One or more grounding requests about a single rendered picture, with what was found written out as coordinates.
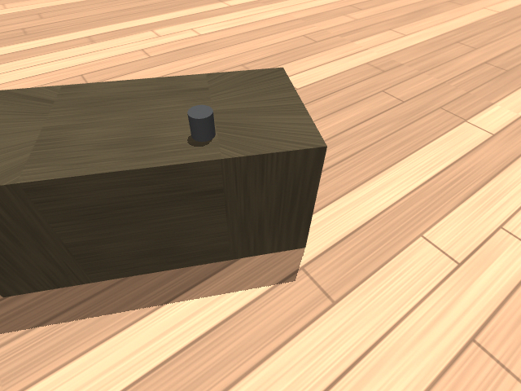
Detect can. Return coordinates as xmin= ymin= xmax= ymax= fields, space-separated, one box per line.
xmin=187 ymin=105 xmax=216 ymax=142

